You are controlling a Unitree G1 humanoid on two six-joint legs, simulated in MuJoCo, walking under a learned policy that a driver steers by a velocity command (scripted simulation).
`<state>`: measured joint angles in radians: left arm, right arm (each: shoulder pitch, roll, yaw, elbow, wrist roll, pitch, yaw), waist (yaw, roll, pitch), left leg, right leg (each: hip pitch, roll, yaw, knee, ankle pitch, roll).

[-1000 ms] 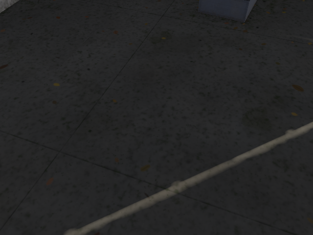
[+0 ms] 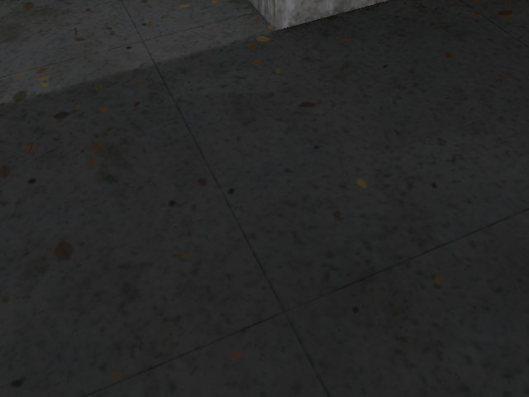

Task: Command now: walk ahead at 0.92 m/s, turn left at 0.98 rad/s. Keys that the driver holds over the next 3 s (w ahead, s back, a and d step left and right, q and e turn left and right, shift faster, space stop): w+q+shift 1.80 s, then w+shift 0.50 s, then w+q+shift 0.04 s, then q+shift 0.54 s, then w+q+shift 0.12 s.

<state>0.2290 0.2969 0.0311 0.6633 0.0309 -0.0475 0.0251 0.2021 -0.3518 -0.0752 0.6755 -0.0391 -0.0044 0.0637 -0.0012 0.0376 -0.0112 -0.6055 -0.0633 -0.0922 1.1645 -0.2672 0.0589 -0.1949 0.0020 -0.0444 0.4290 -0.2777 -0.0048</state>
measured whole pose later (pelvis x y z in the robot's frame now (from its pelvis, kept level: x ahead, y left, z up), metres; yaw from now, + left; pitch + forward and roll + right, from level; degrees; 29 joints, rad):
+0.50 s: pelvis +0.37 +0.12 -0.02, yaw +31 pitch +0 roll +2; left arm 0.24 0.25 0.00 0.67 0.06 -0.06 0.00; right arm 0.34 -0.33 -0.05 0.79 -0.02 -0.01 0.00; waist 0.02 0.01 0.06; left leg -0.20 -0.24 -0.02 0.51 -0.30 0.20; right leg -0.54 -0.15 0.08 1.28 -0.41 0.06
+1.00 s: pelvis +0.76 +0.35 -0.01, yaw +59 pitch +1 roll -4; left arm 0.47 0.33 0.07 0.86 0.03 -0.08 0.00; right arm 0.03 -0.36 -0.04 0.62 -0.03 0.01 0.07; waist 0.05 0.05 0.02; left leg -0.78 0.05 0.02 1.17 -0.14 0.12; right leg 0.02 -0.03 -0.24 0.34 -0.36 0.05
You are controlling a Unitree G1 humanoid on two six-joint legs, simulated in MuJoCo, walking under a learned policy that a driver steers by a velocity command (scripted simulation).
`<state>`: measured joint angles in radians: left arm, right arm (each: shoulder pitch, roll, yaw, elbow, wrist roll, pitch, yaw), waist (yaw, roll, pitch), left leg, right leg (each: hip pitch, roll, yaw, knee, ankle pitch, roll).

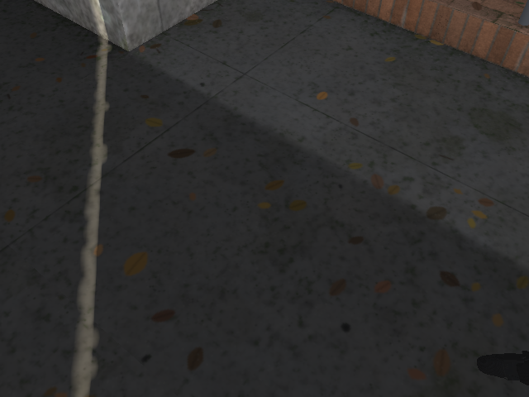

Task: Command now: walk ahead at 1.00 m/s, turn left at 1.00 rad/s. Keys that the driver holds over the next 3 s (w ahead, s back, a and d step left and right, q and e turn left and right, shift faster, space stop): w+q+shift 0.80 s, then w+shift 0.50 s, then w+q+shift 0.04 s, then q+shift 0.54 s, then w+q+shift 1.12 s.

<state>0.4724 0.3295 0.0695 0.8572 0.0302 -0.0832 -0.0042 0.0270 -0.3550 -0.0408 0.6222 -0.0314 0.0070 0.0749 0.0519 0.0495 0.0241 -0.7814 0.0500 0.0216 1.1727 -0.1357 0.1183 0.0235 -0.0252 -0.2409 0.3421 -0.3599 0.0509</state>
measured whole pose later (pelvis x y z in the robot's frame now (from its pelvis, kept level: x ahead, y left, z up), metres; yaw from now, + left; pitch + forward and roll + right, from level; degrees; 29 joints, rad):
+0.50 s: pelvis +0.48 +0.07 +0.00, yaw +28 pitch +2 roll +0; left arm -0.03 0.27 -0.01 0.55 0.04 -0.04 -0.02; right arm 0.48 -0.33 -0.07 0.84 0.00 -0.07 0.01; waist -0.13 0.00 0.05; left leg 0.07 -0.20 -0.25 0.31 -0.36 0.18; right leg -0.71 -0.11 0.07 0.67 -0.01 0.06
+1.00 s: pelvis +0.87 +0.32 -0.02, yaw +54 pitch +2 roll -2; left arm 0.57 0.27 0.03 0.93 0.03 -0.07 0.00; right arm -0.10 -0.28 0.01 0.60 -0.05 -0.04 0.08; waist 0.09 0.01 0.04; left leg -0.63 -0.06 0.09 0.69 -0.14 0.21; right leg 0.27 -0.07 -0.30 0.32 -0.44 0.07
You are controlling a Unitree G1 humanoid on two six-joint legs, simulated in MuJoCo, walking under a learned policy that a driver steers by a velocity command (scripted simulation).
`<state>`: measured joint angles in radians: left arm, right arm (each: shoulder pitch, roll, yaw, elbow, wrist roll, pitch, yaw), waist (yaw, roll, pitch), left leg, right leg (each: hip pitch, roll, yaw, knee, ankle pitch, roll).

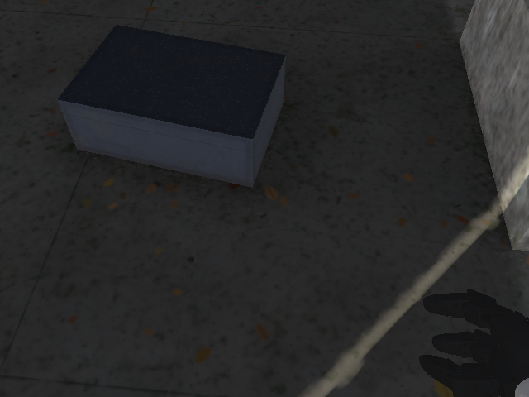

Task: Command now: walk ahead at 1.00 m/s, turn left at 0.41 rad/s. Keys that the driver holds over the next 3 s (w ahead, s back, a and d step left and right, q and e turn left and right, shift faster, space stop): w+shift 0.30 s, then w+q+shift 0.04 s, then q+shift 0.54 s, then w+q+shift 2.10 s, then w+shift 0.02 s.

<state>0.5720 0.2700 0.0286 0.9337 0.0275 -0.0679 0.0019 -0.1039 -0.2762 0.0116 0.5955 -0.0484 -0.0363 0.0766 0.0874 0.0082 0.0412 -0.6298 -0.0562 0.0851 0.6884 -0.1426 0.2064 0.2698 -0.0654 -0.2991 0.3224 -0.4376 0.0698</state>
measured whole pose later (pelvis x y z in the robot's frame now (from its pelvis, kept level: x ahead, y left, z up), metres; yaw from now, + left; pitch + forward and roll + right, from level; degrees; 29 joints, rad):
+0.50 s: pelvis +0.48 +0.00 +0.01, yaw +10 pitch +2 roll +0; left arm 0.03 0.27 0.00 0.66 0.06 -0.08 -0.01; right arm 0.42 -0.29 -0.04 0.93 0.02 -0.08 -0.03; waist -0.09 -0.01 0.09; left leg -0.08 -0.14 -0.10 1.08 -0.46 0.08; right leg -0.54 -0.05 -0.09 0.62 -0.11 -0.03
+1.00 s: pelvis +0.70 +0.09 +0.02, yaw +34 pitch +0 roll +0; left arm 0.12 0.27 0.04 0.70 0.04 0.03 0.00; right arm 0.23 -0.28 -0.08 0.74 -0.02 0.04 0.02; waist -0.03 -0.04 0.09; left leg -0.43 -0.16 -0.04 0.55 -0.12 0.13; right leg -0.43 -0.06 0.02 1.09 -0.52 0.05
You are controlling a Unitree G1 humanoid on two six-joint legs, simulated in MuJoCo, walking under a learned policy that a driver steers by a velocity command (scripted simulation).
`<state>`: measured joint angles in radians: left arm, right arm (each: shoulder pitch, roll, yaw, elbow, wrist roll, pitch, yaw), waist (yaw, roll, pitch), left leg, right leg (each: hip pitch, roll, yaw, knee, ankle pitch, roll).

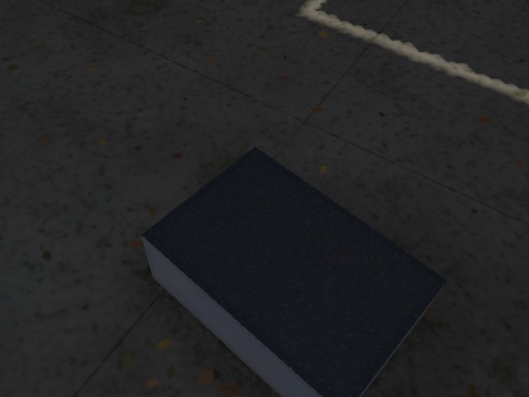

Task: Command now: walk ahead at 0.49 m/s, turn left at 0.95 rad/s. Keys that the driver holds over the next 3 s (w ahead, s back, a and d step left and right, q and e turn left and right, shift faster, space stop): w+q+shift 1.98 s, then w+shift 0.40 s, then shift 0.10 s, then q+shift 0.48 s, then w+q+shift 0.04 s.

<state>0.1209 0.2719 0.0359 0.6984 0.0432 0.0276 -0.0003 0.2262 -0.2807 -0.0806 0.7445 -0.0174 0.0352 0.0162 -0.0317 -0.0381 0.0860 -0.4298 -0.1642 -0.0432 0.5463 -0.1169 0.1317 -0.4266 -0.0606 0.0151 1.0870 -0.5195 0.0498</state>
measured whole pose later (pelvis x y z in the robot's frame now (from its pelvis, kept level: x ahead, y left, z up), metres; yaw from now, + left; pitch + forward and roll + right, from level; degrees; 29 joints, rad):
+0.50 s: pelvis +0.21 +0.10 -0.01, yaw +28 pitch +4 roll -1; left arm 0.51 0.32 0.06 0.83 0.05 -0.05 0.01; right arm -0.06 -0.34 -0.04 0.52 -0.04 0.02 0.10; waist 0.11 0.01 0.01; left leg -0.73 0.06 0.08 0.88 -0.32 0.11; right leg 0.19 -0.15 -0.32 0.26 -0.45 0.16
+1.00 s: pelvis +0.54 +0.41 -0.02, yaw +58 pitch +2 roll +0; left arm 0.02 0.28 0.00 0.56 0.04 -0.06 0.02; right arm 0.45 -0.37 -0.08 0.83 0.00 -0.05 0.01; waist -0.09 0.02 0.03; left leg 0.05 -0.21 -0.29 0.75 -0.49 0.16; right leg -0.56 -0.02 0.02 0.62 -0.09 0.02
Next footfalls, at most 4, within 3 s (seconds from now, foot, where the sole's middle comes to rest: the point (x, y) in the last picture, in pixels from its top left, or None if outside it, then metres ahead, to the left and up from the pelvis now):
0.14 right None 0.11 -0.14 -0.76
0.54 left None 0.34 0.28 -0.76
0.98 right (76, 276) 0.76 0.48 -0.76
1.42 left None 0.71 0.95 -0.76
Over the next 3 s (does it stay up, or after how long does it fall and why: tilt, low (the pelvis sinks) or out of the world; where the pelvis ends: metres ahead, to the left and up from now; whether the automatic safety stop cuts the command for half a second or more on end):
stays up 0.35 1.92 0.01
